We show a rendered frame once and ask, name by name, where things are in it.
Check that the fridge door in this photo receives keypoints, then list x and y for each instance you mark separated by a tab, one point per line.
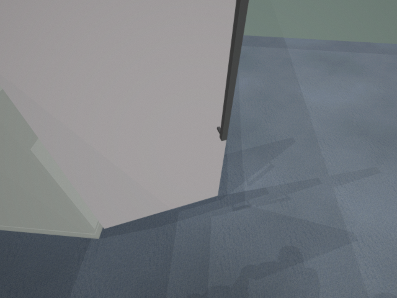
126	96

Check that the handle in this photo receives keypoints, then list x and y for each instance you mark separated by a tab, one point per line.
235	51

